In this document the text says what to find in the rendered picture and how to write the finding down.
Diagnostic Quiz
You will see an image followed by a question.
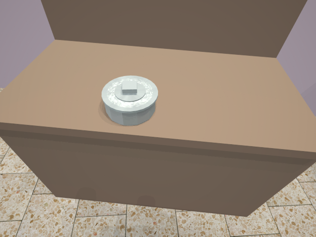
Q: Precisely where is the pot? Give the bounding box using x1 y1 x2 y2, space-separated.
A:
105 103 156 126

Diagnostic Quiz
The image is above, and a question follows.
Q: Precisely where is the lid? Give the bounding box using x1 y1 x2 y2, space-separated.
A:
102 76 158 113

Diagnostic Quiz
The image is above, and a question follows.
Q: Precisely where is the knob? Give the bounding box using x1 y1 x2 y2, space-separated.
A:
122 80 137 93

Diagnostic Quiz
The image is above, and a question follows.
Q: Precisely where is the table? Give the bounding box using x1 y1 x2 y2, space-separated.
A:
0 0 316 217

